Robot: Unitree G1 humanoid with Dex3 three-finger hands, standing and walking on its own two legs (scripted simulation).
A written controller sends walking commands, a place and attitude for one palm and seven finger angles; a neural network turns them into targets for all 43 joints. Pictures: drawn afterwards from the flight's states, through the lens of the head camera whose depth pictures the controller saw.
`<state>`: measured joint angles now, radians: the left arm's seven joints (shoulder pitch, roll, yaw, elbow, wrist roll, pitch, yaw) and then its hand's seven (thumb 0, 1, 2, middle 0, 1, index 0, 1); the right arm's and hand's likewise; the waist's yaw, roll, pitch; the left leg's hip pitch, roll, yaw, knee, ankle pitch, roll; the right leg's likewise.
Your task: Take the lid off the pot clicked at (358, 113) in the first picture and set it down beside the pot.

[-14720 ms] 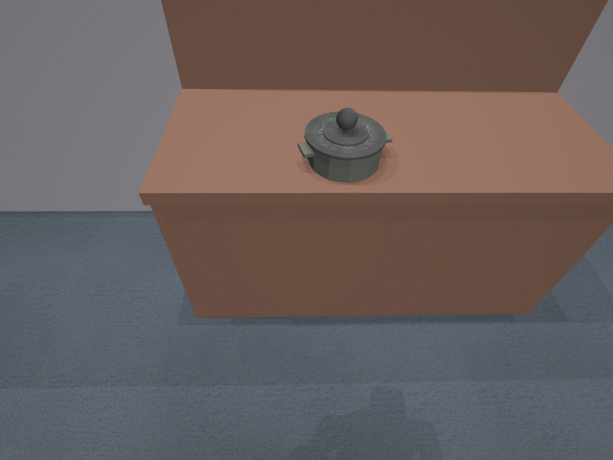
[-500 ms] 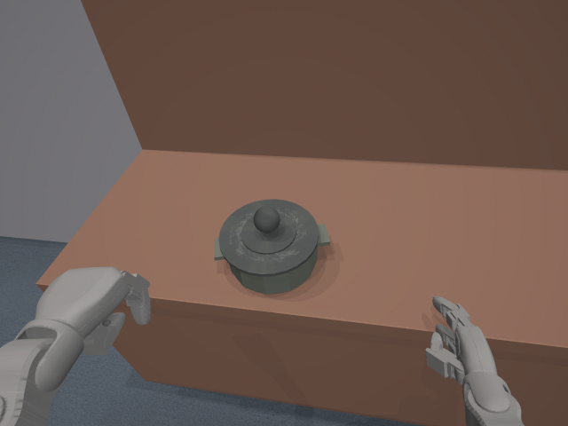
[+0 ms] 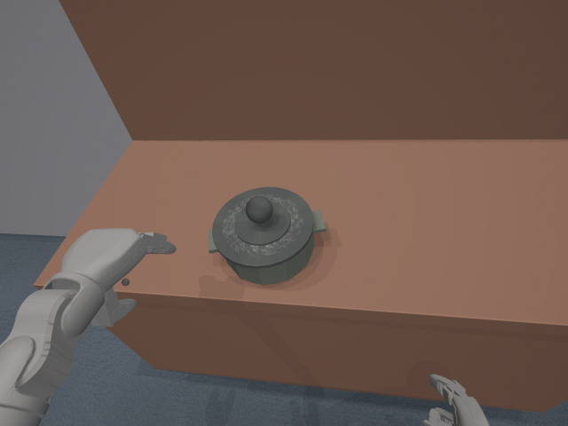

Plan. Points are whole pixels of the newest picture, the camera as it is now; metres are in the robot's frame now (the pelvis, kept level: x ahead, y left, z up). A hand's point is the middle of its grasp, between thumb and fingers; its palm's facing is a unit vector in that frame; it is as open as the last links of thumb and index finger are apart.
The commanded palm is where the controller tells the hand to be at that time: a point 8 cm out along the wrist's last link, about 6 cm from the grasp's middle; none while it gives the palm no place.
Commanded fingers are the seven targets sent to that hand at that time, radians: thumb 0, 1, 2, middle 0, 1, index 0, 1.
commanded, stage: reach forward and open the fingers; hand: left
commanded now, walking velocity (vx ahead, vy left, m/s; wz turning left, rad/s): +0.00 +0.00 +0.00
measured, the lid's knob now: (259, 209) +0.48 +0.10 +0.00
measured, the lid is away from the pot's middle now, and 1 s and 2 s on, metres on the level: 0.00 0.00 0.00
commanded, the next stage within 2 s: move the open hand above the knob in 0.06 s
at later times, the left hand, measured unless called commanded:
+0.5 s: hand (158, 246) +0.33 +0.22 +0.09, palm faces -0.24 -0.08 -0.97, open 10.6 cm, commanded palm +0.32 +0.21 +0.15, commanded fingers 0.00 -0.33 1.35 -0.78 -0.08 -0.78 -0.08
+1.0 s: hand (194, 224) +0.38 +0.17 +0.09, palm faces -0.22 -0.06 -0.97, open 10.6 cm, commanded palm +0.37 +0.17 +0.15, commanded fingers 0.00 -0.33 1.35 -0.78 -0.08 -0.78 -0.08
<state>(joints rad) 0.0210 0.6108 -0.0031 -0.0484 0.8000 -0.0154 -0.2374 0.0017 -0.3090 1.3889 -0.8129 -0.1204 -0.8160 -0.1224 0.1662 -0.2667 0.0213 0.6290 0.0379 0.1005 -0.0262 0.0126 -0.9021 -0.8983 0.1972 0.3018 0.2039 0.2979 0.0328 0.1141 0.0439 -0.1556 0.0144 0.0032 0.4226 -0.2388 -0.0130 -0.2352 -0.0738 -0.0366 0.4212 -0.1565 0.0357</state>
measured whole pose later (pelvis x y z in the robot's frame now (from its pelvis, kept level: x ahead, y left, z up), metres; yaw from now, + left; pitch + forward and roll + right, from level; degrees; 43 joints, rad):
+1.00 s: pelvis +0.03 +0.00 +0.00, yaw +0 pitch +2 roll +1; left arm -0.32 0.49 -0.24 0.08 0.85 0.19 -0.25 0.00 -0.32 1.36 -0.79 -0.08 -0.80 -0.08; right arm 0.10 -0.26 0.03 0.61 0.07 0.11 0.02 0.01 -0.90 -0.90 0.20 0.30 0.20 0.30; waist 0.02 0.11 0.00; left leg -0.21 0.01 0.00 0.47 -0.30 -0.01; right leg -0.31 -0.09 -0.04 0.51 -0.24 0.04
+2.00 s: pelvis +0.03 +0.00 -0.01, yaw -1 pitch +6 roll +1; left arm -0.79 0.31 -0.34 0.64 0.88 0.27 -0.21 0.00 -0.32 1.36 -0.79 -0.08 -0.79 -0.08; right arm 0.14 -0.27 0.00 0.67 0.08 0.17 0.00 0.01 -0.91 -0.90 0.20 0.30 0.20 0.30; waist -0.04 0.08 -0.05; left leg -0.30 0.01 0.02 0.49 -0.31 -0.02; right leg -0.42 -0.08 -0.01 0.55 -0.25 0.03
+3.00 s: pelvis +0.04 +0.00 -0.01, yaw -1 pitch +7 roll +1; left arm -0.74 0.29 -0.35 0.65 0.89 0.24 -0.17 0.00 -0.32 1.36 -0.79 -0.08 -0.80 -0.08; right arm 0.14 -0.26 0.00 0.68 0.08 0.18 0.00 0.01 -0.91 -0.90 0.20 0.30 0.20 0.30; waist -0.03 0.07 -0.05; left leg -0.32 0.01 0.02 0.50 -0.32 -0.01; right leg -0.42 -0.08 -0.01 0.54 -0.24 0.04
